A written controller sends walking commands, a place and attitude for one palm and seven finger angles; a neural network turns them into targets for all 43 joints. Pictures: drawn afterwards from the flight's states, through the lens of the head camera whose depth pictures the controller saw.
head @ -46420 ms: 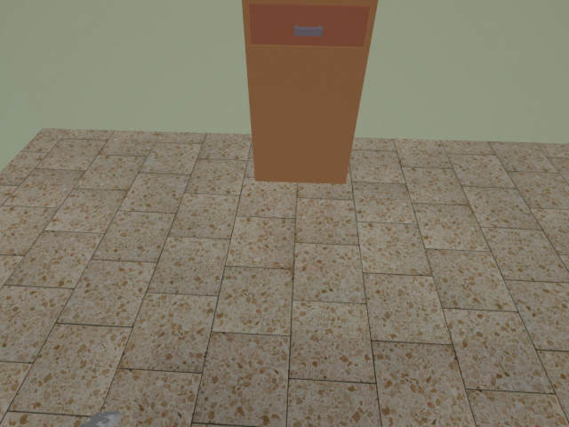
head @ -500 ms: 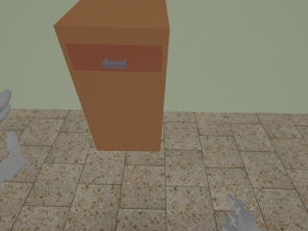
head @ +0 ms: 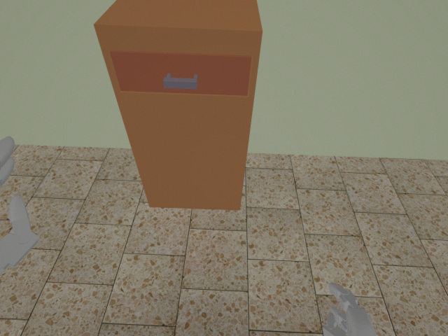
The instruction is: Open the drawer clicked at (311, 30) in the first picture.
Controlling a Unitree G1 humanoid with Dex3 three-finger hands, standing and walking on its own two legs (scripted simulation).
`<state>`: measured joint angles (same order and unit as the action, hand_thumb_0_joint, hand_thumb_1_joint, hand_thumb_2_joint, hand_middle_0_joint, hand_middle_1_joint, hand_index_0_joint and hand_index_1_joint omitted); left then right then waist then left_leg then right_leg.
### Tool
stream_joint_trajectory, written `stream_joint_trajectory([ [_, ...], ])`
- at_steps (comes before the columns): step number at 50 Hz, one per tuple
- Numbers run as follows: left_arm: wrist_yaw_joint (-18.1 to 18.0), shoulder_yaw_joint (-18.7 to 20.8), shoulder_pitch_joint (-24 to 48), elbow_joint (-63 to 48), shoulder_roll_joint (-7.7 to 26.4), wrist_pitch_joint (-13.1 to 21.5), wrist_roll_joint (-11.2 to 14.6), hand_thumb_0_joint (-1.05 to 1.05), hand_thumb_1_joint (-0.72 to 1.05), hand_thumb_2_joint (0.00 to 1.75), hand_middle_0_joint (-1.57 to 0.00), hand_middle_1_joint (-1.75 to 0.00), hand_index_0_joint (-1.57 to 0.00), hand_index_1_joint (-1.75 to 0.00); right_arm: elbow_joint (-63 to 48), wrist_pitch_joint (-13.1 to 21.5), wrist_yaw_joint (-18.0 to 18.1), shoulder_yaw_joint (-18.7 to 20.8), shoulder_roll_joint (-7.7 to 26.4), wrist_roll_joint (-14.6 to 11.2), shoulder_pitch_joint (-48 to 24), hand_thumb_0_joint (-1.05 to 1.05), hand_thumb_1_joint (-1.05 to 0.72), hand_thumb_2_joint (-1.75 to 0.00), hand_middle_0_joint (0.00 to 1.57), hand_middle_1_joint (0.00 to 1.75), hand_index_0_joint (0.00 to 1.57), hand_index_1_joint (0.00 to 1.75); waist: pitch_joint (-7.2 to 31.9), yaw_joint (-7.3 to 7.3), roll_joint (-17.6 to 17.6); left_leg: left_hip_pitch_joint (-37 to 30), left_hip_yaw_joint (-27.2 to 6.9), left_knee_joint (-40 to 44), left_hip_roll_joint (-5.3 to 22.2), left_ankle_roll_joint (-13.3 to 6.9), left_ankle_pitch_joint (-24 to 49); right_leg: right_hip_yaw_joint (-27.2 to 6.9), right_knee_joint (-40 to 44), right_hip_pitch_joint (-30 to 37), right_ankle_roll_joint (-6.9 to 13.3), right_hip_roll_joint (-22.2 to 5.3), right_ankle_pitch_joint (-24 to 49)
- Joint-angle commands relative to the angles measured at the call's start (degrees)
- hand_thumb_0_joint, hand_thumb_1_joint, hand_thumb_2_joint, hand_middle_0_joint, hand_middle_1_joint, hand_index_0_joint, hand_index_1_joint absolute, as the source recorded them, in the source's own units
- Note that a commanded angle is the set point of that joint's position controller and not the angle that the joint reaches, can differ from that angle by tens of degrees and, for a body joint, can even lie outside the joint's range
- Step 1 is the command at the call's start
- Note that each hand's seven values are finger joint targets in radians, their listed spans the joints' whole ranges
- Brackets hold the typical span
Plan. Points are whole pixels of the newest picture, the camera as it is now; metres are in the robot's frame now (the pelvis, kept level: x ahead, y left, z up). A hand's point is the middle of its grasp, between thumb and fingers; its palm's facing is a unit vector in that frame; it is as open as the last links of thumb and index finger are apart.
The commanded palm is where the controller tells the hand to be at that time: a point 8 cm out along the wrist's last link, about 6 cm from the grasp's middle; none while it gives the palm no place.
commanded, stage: stop stepping back and stand still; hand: left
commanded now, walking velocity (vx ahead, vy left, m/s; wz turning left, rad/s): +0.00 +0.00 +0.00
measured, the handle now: (181, 79) +0.85 +0.19 +0.02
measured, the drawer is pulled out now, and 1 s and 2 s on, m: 0.00 0.00 0.00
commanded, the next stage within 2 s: let the arm hang, fingers relaxed in 0.04 s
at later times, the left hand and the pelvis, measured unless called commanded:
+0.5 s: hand out of the picture +0.01 +0.17 -0.18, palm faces -0.08 -0.98 -0.17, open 7.4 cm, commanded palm none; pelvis -0.03 -0.01 -0.01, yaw +1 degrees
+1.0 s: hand out of the picture +0.05 +0.23 -0.14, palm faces +0.00 -0.93 -0.38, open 7.4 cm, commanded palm none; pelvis -0.01 -0.03 +0.00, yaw +1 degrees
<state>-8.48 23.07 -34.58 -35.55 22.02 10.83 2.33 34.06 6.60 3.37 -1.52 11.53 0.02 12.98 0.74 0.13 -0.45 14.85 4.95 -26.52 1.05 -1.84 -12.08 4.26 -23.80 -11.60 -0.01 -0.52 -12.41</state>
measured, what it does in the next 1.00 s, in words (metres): stands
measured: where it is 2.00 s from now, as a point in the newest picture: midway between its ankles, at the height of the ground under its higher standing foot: outside the picture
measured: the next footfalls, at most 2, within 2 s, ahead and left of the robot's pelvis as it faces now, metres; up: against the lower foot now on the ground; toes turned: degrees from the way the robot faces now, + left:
none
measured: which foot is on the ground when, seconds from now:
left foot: down 0.00-1.00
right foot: down 0.00-1.00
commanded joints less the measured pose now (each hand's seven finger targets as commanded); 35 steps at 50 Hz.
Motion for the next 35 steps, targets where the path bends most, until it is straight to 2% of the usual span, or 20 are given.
stream_joint_trajectory([
  [1, -0.84, 5.17, 1.65, -8.91, 7.51, 2.8, 0.2, 0.0, 0.9, 0.9, -0.2, -0.3, -0.2, -0.3, -9.27, 2.73, 0.72, 2.68, 7.08, -0.09, -5.92, 0.0, -0.9, -0.9, 0.2, 0.3, 0.2, 0.3, 1.81, 0.18, -2.86, 1.18, -6.51, 7.48, 4.48, 1.5, -1.97, -4.93, 4.41, 0.14, 0.02, -2.22, 1.79],
  [6, -1.01, 5.41, 2.16, -11.9, 8.35, 3.24, -0.23, 0.0, 0.9, 0.9, -0.2, -0.3, -0.2, -0.3, -9.59, 2.87, 0.93, 2.83, 7.07, 0.12, -6.14, 0.0, -0.9, -0.9, 0.2, 0.3, 0.2, 0.3, 3.03, -0.04, -3.56, 1.02, -6.83, 8.04, 4.11, 1.28, -4.34, -4.86, 4.38, 0.7, 0.07, -2.06, 0.29],
  [7, 6.85, -18.01, 7.6, 40.47, 0.47, -4.11, -4.86, 0.0, 0.9, 0.9, -0.2, -0.3, -0.2, -0.3, 7.2, 6.11, -3.97, 6.48, 18.77, -0.08, -8.04, 0.0, -0.9, -0.9, 0.2, 0.3, 0.2, 0.3, -4.24, 3.06, -4.7, 5.2, -9.16, -1.79, 6.54, -0.02, 6.69, -2.68, -5.32, -9.77, 1.02, -5.74, 6.36],
  [8, 8.01, -16.04, 8.33, 42.3, 0.83, -9.18, -4.45, 0.0, 0.9, 0.9, -0.2, -0.3, -0.2, -0.3, 7.44, 1.24, -4.16, 6.27, 15.89, -0.07, -4.06, 0.0, -0.9, -0.9, 0.2, 0.3, 0.2, 0.3, 1.38, 2.0, -5.63, 1.88, -8.29, -0.22, 7.02, 0.4, 11.07, -5.71, -4.87, -8.81, 0.77, -5.1, 4.35],
  [9, 8.33, -16.55, 8.29, 41.48, 0.19, -10.19, -4.57, 0.0, 0.9, 0.9, -0.2, -0.3, -0.2, -0.3, 6.4, 0.34, -3.89, 6.38, 15.4, -0.01, -3.15, 0.0, -0.9, -0.9, 0.2, 0.3, 0.2, 0.3, 2.12, 1.73, -4.99, 0.57, -7.77, -1.02, 7.58, 0.11, 13.98, -5.1, -5.91, -8.85, 0.54, -4.22, 3.14],
  [10, 8.41, -16.51, 9.99, 43.26, -0.08, -10.23, -4.4, 0.0, 0.9, 0.9, -0.2, -0.3, -0.2, -0.3, 6.54, -0.52, -3.78, 5.94, 15.3, 0.24, -3.24, 0.0, -0.9, -0.9, 0.2, 0.3, 0.2, 0.3, 3.74, 1.45, -4.29, 3.08, -10.04, 0.0, 9.0, -1.41, 11.71, -4.1, -8.92, -8.2, 0.86, -3.32, -1.76],
  [11, 8.62, -16.49, 11.29, 45.83, 0.62, -10.13, -4.55, 0.0, 0.9, 0.9, -0.2, -0.3, -0.2, -0.3, 6.17, -1.55, -3.67, 5.27, 15.46, 0.4, -4.07, 0.0, -0.9, -0.9, 0.2, 0.3, 0.2, 0.3, 3.83, 0.86, -2.07, 4.32, -11.2, 1.16, 9.31, -2.52, 10.75, -4.28, -10.05, -6.72, 1.03, -2.67, -2.57],
  [12, 8.71, -16.77, 12.56, 48.82, 1.69, -10.13, -4.72, 0.0, 0.9, 0.9, -0.2, -0.3, -0.2, -0.3, 6.25, -2.2, -3.65, 4.99, 16.21, 0.65, -4.9, 0.0, -0.9, -0.9, 0.2, 0.3, 0.2, 0.3, 3.65, 0.41, 1.65, 5.09, -11.54, 1.54, 9.14, -2.79, 9.71, -4.56, -9.55, -4.69, 1.29, -2.42, -2.26],
  [14, 8.73, -17.04, 15.49, 55.56, 4.18, -10.08, -4.92, 0.0, 0.9, 0.9, -0.2, -0.3, -0.2, -0.3, 6.95, -3.17, -3.73, 4.79, 16.89, 0.89, -5.9, 0.0, -0.9, -0.9, 0.2, 0.3, 0.2, 0.3, 3.46, -0.14, 9.9, 5.07, -10.97, 0.87, 7.4, -2.06, 5.26, -6.57, -5.49, -3.31, 2.38, -4.27, -1.27],
  [16, 8.69, -17.61, 18.8, 62.38, 6.0, -10.2, -4.76, 0.0, 0.9, 0.9, -0.2, -0.3, -0.2, -0.3, 8.6, -4.04, -3.74, 4.8, 17.21, 1.06, -5.48, 0.0, -0.9, -0.9, 0.2, 0.3, 0.2, 0.3, 3.17, 0.52, 11.02, 2.43, -9.52, -0.92, 4.89, -1.58, 2.23, -9.59, -1.86, -4.99, 3.75, -6.92, -2.47],
  [18, 8.49, -18.77, 21.53, 68.3, 6.62, -10.45, -4.33, 0.0, 0.9, 0.9, -0.2, -0.3, -0.2, -0.3, 10.38, -5.03, -3.74, 4.52, 16.61, 1.24, -4.93, 0.0, -0.9, -0.9, 0.2, 0.3, 0.2, 0.3, 1.75, 1.17, 6.9, -0.48, -8.11, -1.16, 3.67, -0.95, -0.59, -11.12, 1.18, -7.81, 4.46, -7.96, -7.07],
  [19, 8.31, -19.16, 22.38, 70.73, 6.87, -10.54, -4.18, 0.0, 0.9, 0.9, -0.2, -0.3, -0.2, -0.3, 11.26, -5.41, -3.83, 4.35, 16.57, 1.22, -4.67, 0.0, -0.9, -0.9, 0.2, 0.3, 0.2, 0.3, 1.04, 1.24, 2.74, -0.6, -8.24, -0.27, 3.78, -0.7, -1.64, -10.73, 1.71, -8.15, 4.44, -7.66, -9.56],
  [23, 8.34, -20.08, 21.23, 80.2, 5.82, -10.43, -3.57, 0.0, 0.9, 0.9, -0.2, -0.3, -0.2, -0.3, 14.99, -6.12, -3.6, 4.04, 15.78, 1.32, -3.76, 0.0, -0.9, -0.9, 0.2, 0.3, 0.2, 0.3, -0.57, 0.46, -6.99, 1.87, -10.48, 6.19, 5.04, -0.51, -10.51, -9.6, 2.18, -5.23, 3.9, -5.79, -12.28],
  [26, 8.3, -20.16, 20.04, 85.63, 5.07, -10.15, -3.35, 0.0, 0.9, 0.9, -0.2, -0.3, -0.2, -0.3, 17.69, -6.12, -3.14, 4.11, 15.2, 1.14, -1.8, 0.0, -0.9, -0.9, 0.2, 0.3, 0.2, 0.3, 1.01, 0.08, -7.56, 1.37, -10.68, 7.37, 5.51, -0.43, -10.19, -9.04, 2.94, -1.8, 3.96, -5.73, -9.49],
  [28, 8.29, -20.27, 19.73, 88.58, 4.64, -10.08, -3.17, 0.0, 0.9, 0.9, -0.2, -0.3, -0.2, -0.3, 19.44, -6.16, -2.89, 4.07, 14.95, 1.05, -0.76, 0.0, -0.9, -0.9, 0.2, 0.3, 0.2, 0.3, 0.56, 0.08, -7.98, 0.95, -10.76, 8.17, 5.72, -0.27, -10.05, -8.62, 3.64, -1.32, 3.99, -5.81, -8.79],
  [30, 8.21, -20.31, 20.03, 90.78, 4.35, -9.9, -3.14, 0.0, 0.9, 0.9, -0.2, -0.3, -0.2, -0.3, 20.74, -6.24, -2.68, 4.24, 14.67, 0.93, 0.34, 0.0, -0.9, -0.9, 0.2, 0.3, 0.2, 0.3, -0.24, 0.22, -4.76, -0.18, -10.29, 7.55, 5.94, -0.32, -7.03, -8.61, 5.31, -1.45, 4.13, -6.45, -8.13],
  [35, 7.97, -20.62, 21.67, 94.83, 4.5, -9.62, -2.92, 0.0, 0.9, 0.9, -0.2, -0.3, -0.2, -0.3, 23.7, -6.43, -2.47, 4.13, 14.16, 0.83, 1.78, 0.0, -0.9, -0.9, 0.2, 0.3, 0.2, 0.3, -2.5, 0.76, -1.51, -3.22, -8.94, 6.77, 5.87, -0.09, -1.51, -8.81, 8.14, -2.79, 4.24, -7.3, -7.37],
])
